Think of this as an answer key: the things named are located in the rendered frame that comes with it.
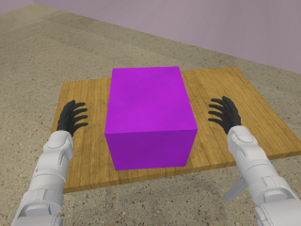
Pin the table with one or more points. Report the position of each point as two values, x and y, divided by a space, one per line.
92 165

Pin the carton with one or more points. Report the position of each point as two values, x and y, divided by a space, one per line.
150 123

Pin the robot left hand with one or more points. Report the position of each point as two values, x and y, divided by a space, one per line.
67 120

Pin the robot right forearm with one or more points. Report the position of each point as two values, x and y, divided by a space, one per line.
264 184

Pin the robot right upper arm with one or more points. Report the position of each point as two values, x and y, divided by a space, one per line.
279 213

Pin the robot left forearm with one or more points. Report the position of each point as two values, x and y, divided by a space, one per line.
45 193

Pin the robot left upper arm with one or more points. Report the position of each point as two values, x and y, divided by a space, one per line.
42 220

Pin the robot right hand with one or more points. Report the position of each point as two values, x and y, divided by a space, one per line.
230 116

